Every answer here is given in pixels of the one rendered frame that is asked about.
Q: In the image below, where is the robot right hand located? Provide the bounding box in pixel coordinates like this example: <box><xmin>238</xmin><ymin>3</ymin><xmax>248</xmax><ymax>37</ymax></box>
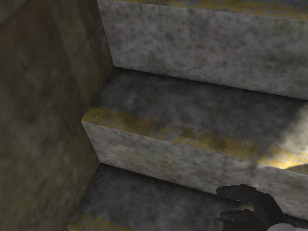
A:
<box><xmin>213</xmin><ymin>184</ymin><xmax>288</xmax><ymax>231</ymax></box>

